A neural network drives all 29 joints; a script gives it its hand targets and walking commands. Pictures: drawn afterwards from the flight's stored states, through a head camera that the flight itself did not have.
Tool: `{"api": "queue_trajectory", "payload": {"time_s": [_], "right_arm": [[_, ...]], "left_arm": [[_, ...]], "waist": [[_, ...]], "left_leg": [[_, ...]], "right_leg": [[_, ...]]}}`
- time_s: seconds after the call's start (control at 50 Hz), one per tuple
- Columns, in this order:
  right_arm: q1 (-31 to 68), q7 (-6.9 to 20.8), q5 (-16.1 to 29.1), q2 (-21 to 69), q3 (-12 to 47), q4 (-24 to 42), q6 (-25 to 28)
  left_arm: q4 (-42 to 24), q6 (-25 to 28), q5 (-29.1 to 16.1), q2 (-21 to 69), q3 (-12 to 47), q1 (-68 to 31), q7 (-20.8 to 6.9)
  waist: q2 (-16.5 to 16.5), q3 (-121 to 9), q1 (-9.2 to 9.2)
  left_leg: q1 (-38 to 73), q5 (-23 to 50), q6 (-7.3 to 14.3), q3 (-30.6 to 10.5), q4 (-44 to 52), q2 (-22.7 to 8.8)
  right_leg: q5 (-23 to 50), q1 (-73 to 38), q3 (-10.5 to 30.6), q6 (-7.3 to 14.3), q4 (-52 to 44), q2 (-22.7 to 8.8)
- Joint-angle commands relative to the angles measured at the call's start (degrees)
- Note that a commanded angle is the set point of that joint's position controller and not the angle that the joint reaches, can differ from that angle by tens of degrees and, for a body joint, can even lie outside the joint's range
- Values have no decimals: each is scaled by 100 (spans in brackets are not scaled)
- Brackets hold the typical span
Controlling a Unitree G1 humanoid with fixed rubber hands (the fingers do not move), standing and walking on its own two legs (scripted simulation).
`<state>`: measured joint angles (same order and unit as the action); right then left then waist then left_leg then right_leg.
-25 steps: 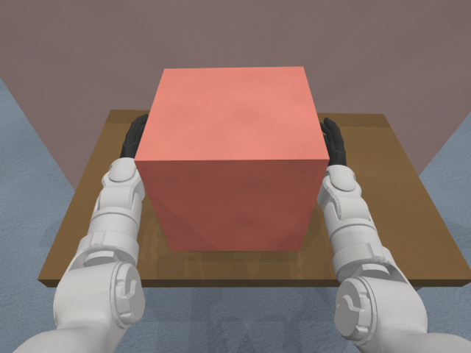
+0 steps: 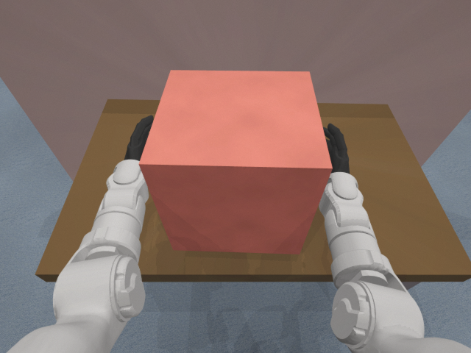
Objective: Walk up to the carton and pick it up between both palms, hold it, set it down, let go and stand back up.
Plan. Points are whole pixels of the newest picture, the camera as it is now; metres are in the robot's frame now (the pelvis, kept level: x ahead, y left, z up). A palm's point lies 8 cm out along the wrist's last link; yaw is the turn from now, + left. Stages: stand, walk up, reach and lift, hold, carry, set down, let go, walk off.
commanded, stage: set down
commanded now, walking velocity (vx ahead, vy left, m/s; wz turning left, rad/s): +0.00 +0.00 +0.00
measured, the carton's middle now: (237, 165) +0.43 -0.01 +0.04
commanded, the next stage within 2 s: none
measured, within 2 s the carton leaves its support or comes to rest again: rests again in 0.56 s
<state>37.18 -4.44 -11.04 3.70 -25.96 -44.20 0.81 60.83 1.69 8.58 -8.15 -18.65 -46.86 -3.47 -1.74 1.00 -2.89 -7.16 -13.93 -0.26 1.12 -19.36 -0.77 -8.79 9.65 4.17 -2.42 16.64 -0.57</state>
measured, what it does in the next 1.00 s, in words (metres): stands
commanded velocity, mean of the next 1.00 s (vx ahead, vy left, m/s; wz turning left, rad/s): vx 0.00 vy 0.00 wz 0.00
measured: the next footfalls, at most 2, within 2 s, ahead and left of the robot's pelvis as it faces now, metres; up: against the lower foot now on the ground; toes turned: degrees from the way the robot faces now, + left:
none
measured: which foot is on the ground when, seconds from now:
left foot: down 0.00-1.00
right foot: down 0.00-1.00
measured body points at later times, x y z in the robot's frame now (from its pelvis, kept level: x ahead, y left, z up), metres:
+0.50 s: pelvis +0.01 +0.00 +0.00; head +0.07 +0.02 +0.44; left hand +0.45 +0.16 +0.04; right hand +0.40 -0.19 +0.05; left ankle -0.04 +0.11 -0.75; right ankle +0.00 -0.15 -0.75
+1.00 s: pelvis +0.00 +0.00 +0.00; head +0.08 +0.01 +0.44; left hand +0.45 +0.15 +0.04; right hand +0.39 -0.19 +0.03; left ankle -0.04 +0.11 -0.75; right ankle +0.00 -0.15 -0.75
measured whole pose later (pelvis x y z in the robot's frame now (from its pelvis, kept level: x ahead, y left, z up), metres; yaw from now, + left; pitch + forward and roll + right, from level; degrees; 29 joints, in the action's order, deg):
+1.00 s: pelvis +0.00 +0.00 +0.00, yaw +0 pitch +9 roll -1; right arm 34.8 -4.1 -13.9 5.6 -30.4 -45.2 13.3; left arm 71.4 17.6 8.7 -8.8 -18.9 -50.8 -3.9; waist -1.4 0.8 -2.8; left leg -16.3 -12.6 -0.3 1.1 -19.7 -0.8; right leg -7.4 18.6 4.0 -2.4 16.6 -0.6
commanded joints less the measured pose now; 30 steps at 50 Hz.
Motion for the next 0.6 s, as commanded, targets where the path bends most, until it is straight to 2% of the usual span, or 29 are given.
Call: {"api": "queue_trajectory", "payload": {"time_s": [0.0, 0.02, 0.04, 0.06, 0.08, 0.12, 0.14, 0.16, 0.18, 0.2, 0.22, 0.26, 0.28, 0.3, 0.32, 0.34, 0.36, 0.38, 0.4, 0.42, 0.44, 0.46, 0.48, 0.5, 0.52, 0.54, 0.56, 0.58], "right_arm": [[3427, 905, -722, 3166, 1772, 617, 543], [3591, 914, -839, 3069, 1682, 631, 601], [3390, 894, -748, 3121, 1722, 507, 607], [3376, 910, -831, 3084, 1649, 408, 603], [3372, 911, -900, 3018, 1643, 485, 665], [3325, 895, -826, 3101, 1752, 568, 723], [3416, 897, -841, 3021, 1755, 557, 750], [3361, 902, -780, 3089, 1814, 507, 723], [3393, 927, -828, 3105, 1739, 544, 756], [3392, 893, -810, 3061, 1755, 507, 856], [3239, 907, -839, 3126, 1732, 377, 843], [3486, 901, -820, 3132, 1858, 541, 912], [3304, 919, -859, 3149, 1759, 368, 972], [3158, 898, -869, 3151, 1776, 338, 996], [3243, 904, -915, 3084, 1768, 340, 1119], [3147, 905, -927, 3209, 1754, 251, 1157], [3174, 903, -954, 3080, 1736, 261, 1196], [3202, 907, -899, 3037, 1684, 218, 1194], [3056, 905, -925, 3045, 1795, 199, 1268], [2889, 873, -910, 3084, 1744, 46, 1301], [2849, 876, -966, 3034, 1725, -106, 1276], [2961, 899, -985, 2995, 1655, -10, 1335], [2744, 874, -1007, 2978, 1696, -108, 1343], [2886, 900, -1029, 3032, 1741, 31, 1387], [2839, 917, -965, 2986, 1771, -10, 1385], [3046, 909, -957, 3026, 1799, 170, 1427], [2723, 882, -974, 3125, 1785, -64, 1449], [3047, 870, -973, 3007, 1796, 199, 1528]], "left_arm": [[-767, 641, 228, 2956, 905, -3781, -957], [-698, 672, 217, 2988, 913, -4017, -948], [-610, 699, 255, 3019, 904, -3711, -929], [-615, 750, 248, 3014, 863, -3713, -937], [-555, 736, 253, 3026, 921, -3836, -912], [-371, 801, 241, 2913, 891, -3429, -922], [-348, 805, 183, 2990, 934, -3653, -887], [-383, 836, 268, 2880, 890, -3616, -901], [-389, 909, 293, 2810, 838, -3879, -885], [-307, 920, 253, 2832, 891, -3597, -886], [-254, 950, 343, 2925, 789, -3524, -909], [-277, 1007, 245, 3025, 919, -3573, -883], [-338, 1106, 234, 3063, 881, -3715, -846], [-349, 1076, 215, 3026, 1022, -3596, -853], [-379, 1176, 190, 3091, 1138, -3723, -806], [-392, 1227, 234, 3179, 1188, -3701, -767], [-295, 1225, 202, 3013, 1043, -3730, -760], [-222, 1269, 222, 3003, 1127, -3754, -750], [-232, 1323, 216, 3145, 1169, -3675, -737], [-186, 1303, 235, 3163, 1184, -3485, -769], [32, 1274, 285, 3072, 1060, -3427, -756], [45, 1310, 359, 3188, 1113, -3446, -753], [18, 1288, 386, 3081, 1038, -3260, -756], [-25, 1366, 316, 2952, 1115, -3434, -754], [11, 1375, 326, 2940, 1104, -3377, -751], [-36, 1430, 310, 2966, 1098, -3618, -727], [79, 1497, 382, 3072, 1121, -3433, -743], [213, 1547, 289, 3074, 1188, -3487, -740]], "waist": [[340, -3434, -174], [436, -3353, -223], [468, -3306, -222], [479, -3304, -150], [468, -3341, -315], [330, -3648, -94], [323, -3652, -210], [396, -3457, -86], [417, -3700, -86], [437, -3702, -101], [380, -3481, -57], [414, -3806, -29], [437, -3766, -118], [531, -3734, -103], [513, -3933, -202], [685, -4126, -213], [640, -4137, -77], [572, -4203, -174], [686, -4228, -244], [584, -3916, -140], [622, -3865, -154], [729, -3849, -191], [701, -3698, -175], [581, -3971, -14], [627, -3806, -62], [570, -4171, -13], [645, -3970, -176], [580, -4021, -96]], "left_leg": [[-965, 2320, -319, 370, 226, 335], [-895, 2344, -364, 305, 184, 271], [-649, 2663, -436, 324, 127, 261], [-726, 2605, -417, 392, 99, 295], [-665, 2763, -420, 307, 91, 255], [-772, 2657, -368, 443, 28, 300], [-814, 2646, -392, 347, 72, 261], [-1010, 2732, -354, 344, 77, 287], [-1030, 2659, -389, 364, 87, 256], [-983, 2880, -376, 329, -20, 254], [-961, 2697, -380, 382, 42, 251], [-976, 2830, -372, 359, -12, 253], [-867, 2975, -435, 321, -27, 206], [-742, 3199, -462, 406, -74, 194], [-704, 3444, -498, 318, -211, 191], [-458, 3714, -565, 314, -253, 153], [-502, 3744, -535, 278, -276, 149], [-558, 3431, -515, 295, -227, 114], [-453, 3691, -549, 240, -256, 118], [-407, 3891, -562, 329, -307, 129], [-530, 3703, -529, 326, -294, 104], [-333, 3733, -566, 234, -291, 92], [-286, 3752, -530, 274, -289, 117], [-465, 3692, -502, 368, -322, 98], [-595, 3674, -510, 379, -262, 95], [-807, 3536, -498, 352, -282, 122], [-823, 3686, -512, 270, -292, 105], [-1059, 3435, -531, 341, -282, 121]], "right_leg": [[3070, -2531, -732, -46, 660, -16], [2787, -2362, -756, -28, 600, -3], [2955, -2243, -773, 0, 634, 49], [2973, -2216, -743, 1, 596, 23], [2893, -2094, -811, 16, 580, 47], [3226, -2285, -736, -31, 684, -14], [3218, -2259, -762, -12, 708, 21], [3354, -2421, -718, -23, 731, 0], [3340, -2473, -790, -31, 762, 11], [3446, -2360, -761, -41, 811, 1], [3285, -2384, -747, -20, 715, 12], [3444, -2420, -715, -26, 783, -25], [3292, -2210, -776, -25, 786, 8], [3377, -2161, -741, 20, 746, 39], [3457, -2039, -826, 35, 751, 48], [3563, -1904, -822, 58, 763, 118], [3445, -1856, -865, 46, 737, 77], [3312, -1881, -818, 82, 668, 82], [3449, -1708, -858, 85, 719, 91], [3505, -1726, -828, 87, 697, 150], [3417, -1746, -821, 113, 672, 66], [3136, -1544, -870, 123, 642, 135], [3173, -1566, -874, 146, 592, 116], [3245, -1616, -818, 164, 686, 96], [3305, -1687, -807, 135, 701, 60], [3511, -1923, -790, 82, 774, 50], [3732, -1865, -795, 94, 796, 78], [3495, -1920, -807, 118, 802, 51]]}}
